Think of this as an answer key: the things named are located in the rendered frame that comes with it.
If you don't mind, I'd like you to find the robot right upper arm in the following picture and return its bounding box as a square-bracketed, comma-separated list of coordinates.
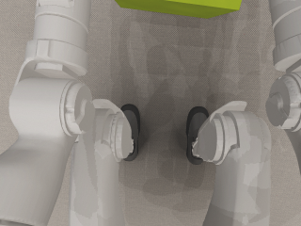
[265, 71, 301, 176]

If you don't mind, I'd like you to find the carton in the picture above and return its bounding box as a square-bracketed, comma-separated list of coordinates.
[115, 0, 242, 19]

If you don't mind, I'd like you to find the robot left foot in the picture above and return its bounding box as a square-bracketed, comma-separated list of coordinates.
[120, 104, 140, 162]

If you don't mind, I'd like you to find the right robot forearm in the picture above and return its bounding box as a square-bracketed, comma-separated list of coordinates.
[268, 0, 301, 73]

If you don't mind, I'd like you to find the robot left thigh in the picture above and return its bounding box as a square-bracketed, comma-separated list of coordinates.
[68, 108, 130, 226]

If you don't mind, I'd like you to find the left robot forearm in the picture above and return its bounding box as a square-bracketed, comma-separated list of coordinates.
[8, 0, 93, 119]

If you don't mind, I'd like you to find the robot left upper arm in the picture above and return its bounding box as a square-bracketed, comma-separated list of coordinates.
[0, 76, 96, 226]

